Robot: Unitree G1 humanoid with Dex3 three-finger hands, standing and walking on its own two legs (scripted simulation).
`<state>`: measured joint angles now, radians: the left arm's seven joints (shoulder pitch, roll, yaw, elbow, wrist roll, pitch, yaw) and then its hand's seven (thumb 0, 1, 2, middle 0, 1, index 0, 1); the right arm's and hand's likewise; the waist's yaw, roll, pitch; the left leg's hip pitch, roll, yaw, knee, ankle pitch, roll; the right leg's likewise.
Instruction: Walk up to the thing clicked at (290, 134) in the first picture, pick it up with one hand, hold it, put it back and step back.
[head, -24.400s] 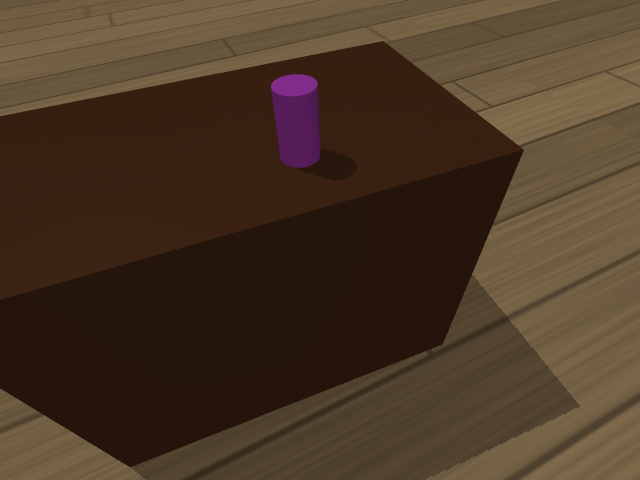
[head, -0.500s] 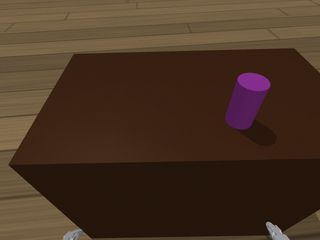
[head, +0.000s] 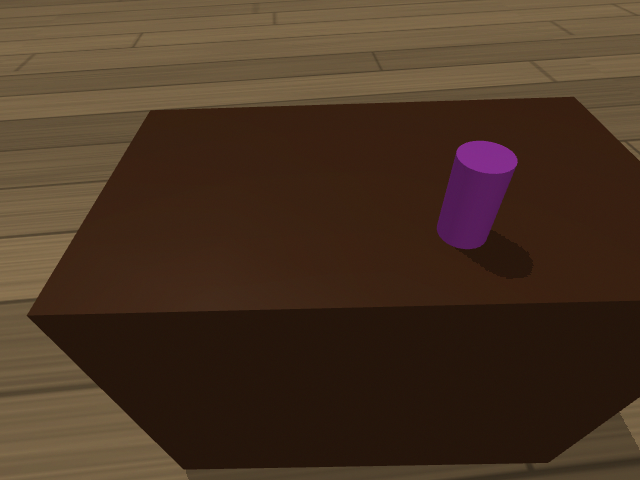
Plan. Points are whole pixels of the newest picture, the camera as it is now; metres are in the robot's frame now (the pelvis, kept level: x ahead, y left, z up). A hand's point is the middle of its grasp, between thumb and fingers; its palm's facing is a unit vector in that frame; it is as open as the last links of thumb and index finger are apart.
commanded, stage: home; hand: right
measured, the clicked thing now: (472, 197) +0.48 -0.22 +0.09
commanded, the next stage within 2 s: stand in 1.02 s
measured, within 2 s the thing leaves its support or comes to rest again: neither
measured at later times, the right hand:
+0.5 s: hand out of the picture +0.08 -0.26 -0.15, palm faces -0.06 +0.94 -0.35, open 17.3 cm
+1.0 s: hand out of the picture +0.08 -0.26 -0.16, palm faces -0.04 +0.94 -0.35, open 17.3 cm
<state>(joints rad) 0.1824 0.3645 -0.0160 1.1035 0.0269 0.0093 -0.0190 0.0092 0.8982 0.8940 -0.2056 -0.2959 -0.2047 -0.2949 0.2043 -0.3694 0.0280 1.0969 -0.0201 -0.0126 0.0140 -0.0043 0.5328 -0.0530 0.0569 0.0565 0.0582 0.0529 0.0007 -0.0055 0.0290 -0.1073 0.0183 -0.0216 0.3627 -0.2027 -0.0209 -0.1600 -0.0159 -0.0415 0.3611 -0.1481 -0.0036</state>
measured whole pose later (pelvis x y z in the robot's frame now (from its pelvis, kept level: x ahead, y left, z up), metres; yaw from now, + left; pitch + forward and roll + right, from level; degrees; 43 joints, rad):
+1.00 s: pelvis +0.01 -0.01 +0.00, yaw +0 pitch -3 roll +0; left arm 0.11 0.35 -0.01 1.12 0.02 0.00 -0.01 0.01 0.90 0.89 -0.21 -0.30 -0.20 -0.29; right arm 0.14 -0.36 0.02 1.11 -0.01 -0.01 0.00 0.00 0.50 -0.07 0.06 0.06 0.06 0.06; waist 0.00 0.01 0.04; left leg -0.07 0.03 -0.03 0.32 -0.20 -0.03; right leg -0.12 -0.01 -0.05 0.33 -0.15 -0.01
